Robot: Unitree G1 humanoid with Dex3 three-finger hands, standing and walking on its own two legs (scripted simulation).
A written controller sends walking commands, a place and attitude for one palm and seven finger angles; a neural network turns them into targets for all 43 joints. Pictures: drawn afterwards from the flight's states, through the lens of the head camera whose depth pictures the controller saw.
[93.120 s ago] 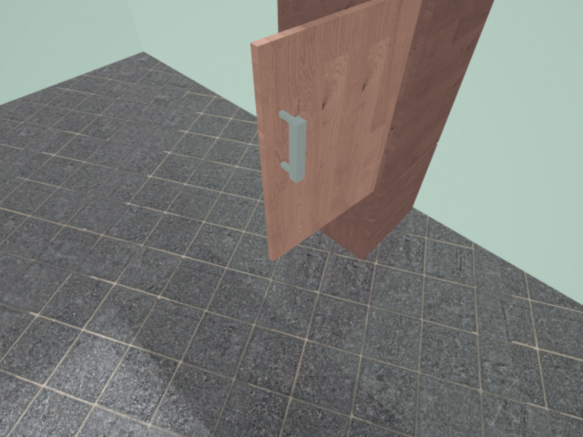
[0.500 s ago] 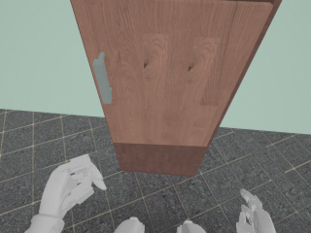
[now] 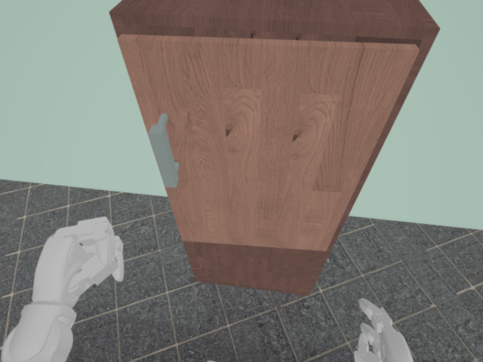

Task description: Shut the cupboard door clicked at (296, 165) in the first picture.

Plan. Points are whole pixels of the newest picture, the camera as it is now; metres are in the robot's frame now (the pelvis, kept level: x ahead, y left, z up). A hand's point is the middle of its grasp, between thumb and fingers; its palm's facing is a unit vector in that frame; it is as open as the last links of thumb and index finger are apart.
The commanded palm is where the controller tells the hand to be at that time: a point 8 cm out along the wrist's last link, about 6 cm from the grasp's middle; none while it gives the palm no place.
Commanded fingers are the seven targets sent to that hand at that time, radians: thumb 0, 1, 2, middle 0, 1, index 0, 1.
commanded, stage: raise the hand and make a fist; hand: left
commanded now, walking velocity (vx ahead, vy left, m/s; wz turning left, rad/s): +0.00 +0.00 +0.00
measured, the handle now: (167, 151) +0.46 +0.18 +0.09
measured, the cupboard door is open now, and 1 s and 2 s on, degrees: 3 3 3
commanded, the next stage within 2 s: bring the fist close to the handle in 0.34 s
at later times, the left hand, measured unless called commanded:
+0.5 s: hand (136, 276) +0.22 +0.17 +0.09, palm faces -0.03 -1.00 -0.04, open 3.1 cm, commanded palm +0.21 +0.23 +0.09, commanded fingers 0.00 0.90 0.90 -1.30 -1.50 -1.30 -1.50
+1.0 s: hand (148, 223) +0.29 +0.17 +0.10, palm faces +0.01 -1.00 -0.03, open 3.1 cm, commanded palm +0.27 +0.22 +0.09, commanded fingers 0.00 0.90 0.90 -1.30 -1.50 -1.30 -1.50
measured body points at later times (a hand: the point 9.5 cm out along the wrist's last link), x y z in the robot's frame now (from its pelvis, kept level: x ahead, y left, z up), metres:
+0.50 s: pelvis +0.00 -0.01 +0.00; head +0.01 -0.02 +0.45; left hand +0.21 +0.22 +0.09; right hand +0.17 -0.24 -0.07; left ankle +0.01 +0.10 -0.70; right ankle +0.01 -0.10 -0.70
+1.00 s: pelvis -0.01 +0.00 +0.01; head +0.01 -0.01 +0.46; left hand +0.29 +0.22 +0.10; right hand +0.14 -0.24 -0.08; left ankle +0.01 +0.10 -0.70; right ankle +0.01 -0.10 -0.70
